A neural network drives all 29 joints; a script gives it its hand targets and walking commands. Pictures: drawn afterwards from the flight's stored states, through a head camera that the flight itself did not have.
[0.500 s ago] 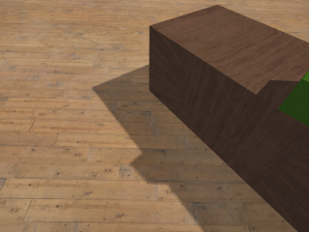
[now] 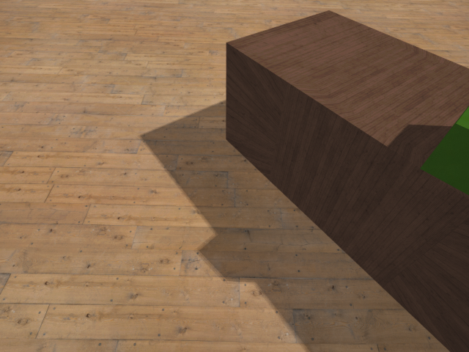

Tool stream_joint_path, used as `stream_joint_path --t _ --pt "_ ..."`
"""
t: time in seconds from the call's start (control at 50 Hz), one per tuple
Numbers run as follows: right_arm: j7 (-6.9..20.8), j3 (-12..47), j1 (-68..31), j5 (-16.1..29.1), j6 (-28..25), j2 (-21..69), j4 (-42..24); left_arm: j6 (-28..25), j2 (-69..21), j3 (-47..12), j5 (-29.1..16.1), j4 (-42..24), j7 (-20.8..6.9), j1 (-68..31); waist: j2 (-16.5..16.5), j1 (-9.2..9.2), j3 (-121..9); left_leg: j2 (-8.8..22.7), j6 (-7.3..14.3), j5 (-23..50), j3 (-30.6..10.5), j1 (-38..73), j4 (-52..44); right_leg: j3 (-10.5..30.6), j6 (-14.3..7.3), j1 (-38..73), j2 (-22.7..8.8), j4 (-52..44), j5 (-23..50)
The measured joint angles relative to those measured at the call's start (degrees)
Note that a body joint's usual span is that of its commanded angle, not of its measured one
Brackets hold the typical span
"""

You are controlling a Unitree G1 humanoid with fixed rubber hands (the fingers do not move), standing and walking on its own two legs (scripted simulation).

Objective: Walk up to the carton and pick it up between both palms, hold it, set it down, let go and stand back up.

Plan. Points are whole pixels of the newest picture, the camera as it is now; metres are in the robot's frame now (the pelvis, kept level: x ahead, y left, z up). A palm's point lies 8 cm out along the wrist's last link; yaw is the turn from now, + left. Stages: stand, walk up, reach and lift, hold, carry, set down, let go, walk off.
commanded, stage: walk up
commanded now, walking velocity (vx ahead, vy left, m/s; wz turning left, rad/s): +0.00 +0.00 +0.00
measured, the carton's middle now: out of the picture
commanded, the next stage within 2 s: none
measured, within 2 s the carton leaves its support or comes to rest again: neither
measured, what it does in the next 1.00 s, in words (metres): steps to the right, turning right: right foot, then left foot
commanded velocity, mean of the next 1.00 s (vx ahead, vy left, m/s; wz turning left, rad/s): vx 0.00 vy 0.00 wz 0.00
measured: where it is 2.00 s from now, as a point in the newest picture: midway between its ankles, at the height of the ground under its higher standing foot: (320, 335)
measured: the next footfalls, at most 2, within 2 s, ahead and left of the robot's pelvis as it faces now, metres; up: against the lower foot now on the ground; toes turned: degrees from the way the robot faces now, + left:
right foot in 0.44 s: +0.12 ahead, -0.30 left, +0.00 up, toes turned -24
left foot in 0.80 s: +0.31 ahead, -0.14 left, +0.00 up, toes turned -28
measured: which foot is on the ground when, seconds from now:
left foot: down 0.00-0.46, up 0.48-0.78, down 0.80-1.00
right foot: down 0.00-0.10, up 0.12-0.42, down 0.44-0.80, up 0.82-1.00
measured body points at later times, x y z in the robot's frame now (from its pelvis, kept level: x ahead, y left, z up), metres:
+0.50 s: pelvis +0.05 -0.12 -0.05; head +0.05 -0.17 +0.40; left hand +0.17 +0.15 -0.15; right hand +0.03 -0.41 -0.20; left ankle +0.00 +0.10 -0.71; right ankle +0.08 -0.28 -0.74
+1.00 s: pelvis +0.20 -0.23 -0.01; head +0.20 -0.22 +0.44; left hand +0.43 -0.06 -0.14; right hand +0.04 -0.43 -0.13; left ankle +0.28 -0.12 -0.74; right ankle +0.17 -0.38 -0.66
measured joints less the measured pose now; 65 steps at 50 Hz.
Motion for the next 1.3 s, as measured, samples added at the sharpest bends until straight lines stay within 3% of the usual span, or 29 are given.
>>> stream_joint_path --t 0.1,0.14,0.18,0.26,0.32,0.4,0.44,0.48,0.52,0.58,0.68,0.74,0.8,0.86,0.94,1.04,1.14,1.2,1.24,1.3 --pt "-0.1 -0.1 0.2 -0.7 0.1 0.6 0.8 0.3 -0.4 0.2 0.2 1.0 -0.5 0.6 -0.3 0.52 0.4 0.0 0.3 0.0 0.8 0.7 -0.4 1.1 -0.3 -0.4 0.3 1.3 -1.7" --pt "-0.7 -0.8 0.2 -2.2 -0.8 0.2 -1.1 1.2 0.5 0.8 1.1 -0.3 -1.8 2.1 -0.7 1.32 0.9 1.0 0.6 -1.0 3.6 1.5 0.0 1.1 0.8 -5.0 0.5 11.2 -8.8" --pt "-1.9 -1.4 -0.1 -2.6 -1.5 -0.9 -2.3 2.7 1.9 1.6 2.5 -1.0 -2.9 3.0 -0.1 0.7 1.3 3.0 0.5 -1.9 6.0 2.6 0.2 -1.0 2.6 -10.3 0.0 22.4 -11.8" --pt "-3.0 -2.3 0.8 -2.8 -3.1 -2.9 -2.9 3.4 6.4 3.7 3.5 -3.1 -4.7 2.4 0.0 -0.15 2.6 6.3 -1.1 -2.2 8.8 5.6 -1.2 -0.3 4.0 -17.3 -3.2 31.9 -8.1" --pt "-2.8 -2.9 1.0 -3.2 -3.0 -5.0 -2.9 3.1 8.8 4.3 2.7 -4.7 -5.6 1.8 0.4 0.58 3.1 8.4 -2.3 -3.4 11.1 8.4 -1.5 1.0 4.2 -18.9 -6.4 29.3 -3.8" --pt "-1.8 -3.7 -0.3 -4.3 -2.7 -8.0 -4.5 2.2 9.6 3.7 1.6 -6.5 -6.9 1.6 1.7 0.91 3.8 11.0 -2.6 -7.7 14.5 11.0 2.0 0.2 3.0 -16.3 -9.9 18.8 0.7" --pt "-1.3 -3.6 -0.8 -4.8 -2.4 -8.9 -5.6 1.3 10.0 3.5 1.6 -7.2 -6.9 2.2 2.2 0.68 3.4 12.9 -1.6 -11.9 14.9 10.9 7.0 -1.6 1.8 -12.5 -9.8 14.4 0.7" --pt "-0.5 -3.2 -1.9 -5.0 -1.5 -10.4 -6.5 0.3 9.1 3.6 1.3 -7.4 -5.9 1.8 5.3 1.33 4.3 16.0 1.2 -16.7 11.3 8.7 17.1 -2.7 2.2 -12.5 -6.4 18.4 -0.5" --pt "1.1 -2.6 -3.3 -4.1 0.1 -10.9 -8.2 0.0 7.6 3.0 0.0 -8.3 -4.6 2.1 6.1 2.21 5.2 12.2 1.8 -22.0 4.9 2.7 31.7 -2.3 1.3 -13.5 -4.2 22.7 -4.8" --pt "2.6 -0.8 -4.8 -2.1 0.0 -10.2 -11.9 1.1 5.4 1.1 -1.4 -8.8 -3.1 3.0 5.7 2.76 6.0 5.7 2.0 -22.5 2.3 -6.6 42.6 -1.1 0.1 -10.9 -1.6 19.1 -4.3" --pt "3.1 2.0 -4.5 -1.4 -2.4 -6.6 -17.0 1.1 5.4 -0.5 0.5 -9.6 -2.5 6.1 1.3 3.6 5.3 3.1 1.5 -18.6 3.5 -14.8 31.4 1.2 -1.5 -5.3 1.5 10.4 -2.3" --pt "3.0 2.0 -2.6 -1.4 -2.7 -5.8 -18.7 1.0 5.7 -0.6 0.9 -9.3 -3.0 7.5 -0.5 3.39 3.3 2.5 1.6 -10.0 2.9 -14.8 22.4 2.9 -1.7 -3.1 2.6 9.6 -3.8" --pt "2.2 1.2 0.5 -1.6 -3.5 -6.2 -20.3 1.6 6.1 -0.6 1.3 -9.1 -3.5 8.4 -1.3 2.02 0.5 1.7 1.4 0.2 2.9 -10.1 11.5 4.6 -1.5 -3.8 3.0 15.9 -9.9" --pt "0.3 1.1 2.7 -1.4 -3.2 -5.4 -19.1 2.8 7.0 -0.2 2.4 -8.7 -3.8 6.9 -3.0 0.88 -0.7 2.3 0.4 -2.9 6.1 -8.3 15.5 5.5 -0.1 -8.4 3.0 29.8 -16.8" --pt "-0.7 1.2 7.1 -0.7 -3.4 -4.7 -15.3 2.5 8.7 0.5 3.4 -10.7 -4.4 2.9 -1.9 -1.01 -0.2 5.0 0.0 -4.8 6.4 -2.6 10.8 1.0 2.0 -15.6 1.9 38.2 -12.7" --pt "-0.3 1.2 11.1 -1.7 -4.9 -4.2 -11.8 0.6 10.1 1.3 2.6 -13.4 -5.2 -1.5 -1.4 -2.48 3.0 7.1 -2.4 -2.5 8.3 4.2 1.2 2.9 2.9 -24.0 -1.5 34.0 -0.4" --pt "0.8 1.0 12.7 -2.6 -4.9 -5.3 -10.8 0.1 8.1 0.7 2.3 -14.1 -5.8 -3.9 -0.9 -2.61 5.1 8.9 -4.6 -5.1 11.9 9.2 -1.0 1.9 1.6 -22.7 -4.1 17.6 9.0" --pt "1.1 1.4 13.0 -2.7 -3.7 -6.1 -11.1 -0.5 6.4 0.2 2.7 -14.2 -5.6 -4.3 -0.8 -3.1 4.6 10.5 -5.0 -10.5 13.3 9.9 4.3 -0.3 0.0 -16.7 -3.7 9.1 10.9" --pt "1.4 1.5 10.6 -2.6 -2.0 -7.3 -10.7 -1.3 4.0 0.3 2.8 -13.9 -4.4 -5.2 1.6 -1.83 5.9 13.0 -2.8 -14.1 10.7 7.2 15.0 -0.7 -1.5 -16.4 -0.3 12.0 3.8" --pt "1.5 1.7 6.8 -1.3 0.6 -7.7 -12.8 -0.9 2.0 -0.6 0.5 -14.8 -2.6 -4.8 1.4 -1.05 7.7 7.9 -0.9 -19.3 4.8 -0.4 34.2 0.8 -2.7 -15.6 1.0 15.3 2.3"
